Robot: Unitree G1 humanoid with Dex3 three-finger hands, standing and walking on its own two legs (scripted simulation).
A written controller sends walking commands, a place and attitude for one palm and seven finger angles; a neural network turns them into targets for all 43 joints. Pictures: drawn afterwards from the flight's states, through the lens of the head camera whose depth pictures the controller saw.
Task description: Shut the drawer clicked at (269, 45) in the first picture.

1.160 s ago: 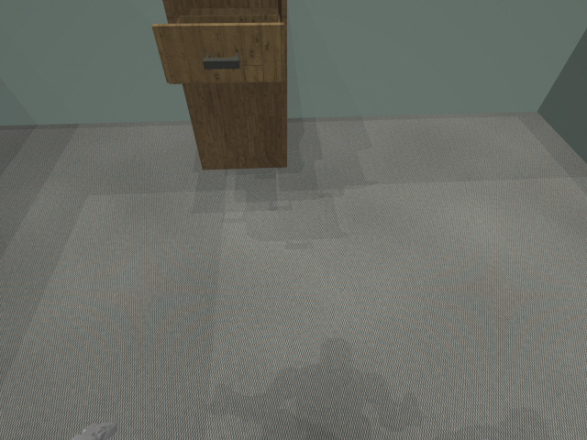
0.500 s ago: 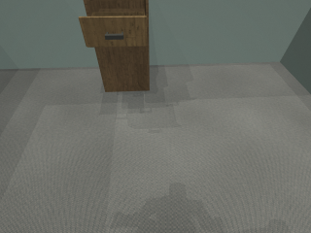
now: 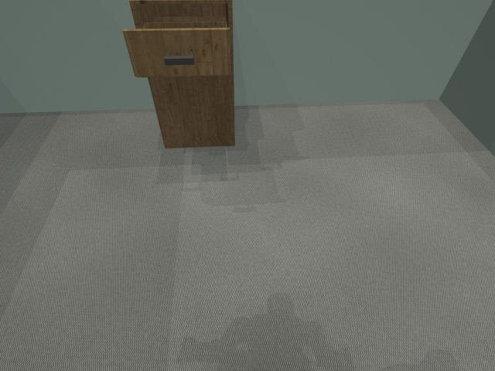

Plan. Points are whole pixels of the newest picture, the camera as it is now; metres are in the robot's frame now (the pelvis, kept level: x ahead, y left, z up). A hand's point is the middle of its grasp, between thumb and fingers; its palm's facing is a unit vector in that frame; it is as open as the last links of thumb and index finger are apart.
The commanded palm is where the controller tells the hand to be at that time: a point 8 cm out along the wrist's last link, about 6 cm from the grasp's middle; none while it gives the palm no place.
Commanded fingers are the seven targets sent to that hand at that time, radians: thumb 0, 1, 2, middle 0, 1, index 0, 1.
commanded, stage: look at it before walking up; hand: left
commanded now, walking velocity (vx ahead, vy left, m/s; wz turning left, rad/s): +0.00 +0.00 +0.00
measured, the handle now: (179, 57) +1.19 +0.33 -0.05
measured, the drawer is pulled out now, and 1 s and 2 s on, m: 0.30 0.30 0.30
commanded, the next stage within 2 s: walk to a spot facing it in 0.38 s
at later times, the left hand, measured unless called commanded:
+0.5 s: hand out of the picture +0.07 +0.25 -0.16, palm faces -0.03 -0.94 -0.33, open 7.4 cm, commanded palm none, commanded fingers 0.00 0.90 0.90 -0.20 -0.30 -0.20 -0.30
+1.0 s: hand out of the picture +0.14 +0.20 -0.18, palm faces +0.00 -0.99 -0.16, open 7.3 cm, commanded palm none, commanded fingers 0.00 0.90 0.90 -0.20 -0.30 -0.20 -0.30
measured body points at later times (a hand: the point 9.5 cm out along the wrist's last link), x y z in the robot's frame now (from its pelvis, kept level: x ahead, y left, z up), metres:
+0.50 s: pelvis +0.00 +0.00 +0.00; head +0.01 +0.00 +0.45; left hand +0.07 +0.30 -0.13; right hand +0.08 -0.29 -0.13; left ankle +0.00 +0.13 -0.74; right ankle +0.00 -0.11 -0.74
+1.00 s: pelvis +0.12 +0.02 -0.01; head +0.15 +0.02 +0.44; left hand +0.14 +0.25 -0.17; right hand -0.01 -0.18 -0.15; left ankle +0.00 +0.13 -0.74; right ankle +0.17 -0.11 -0.70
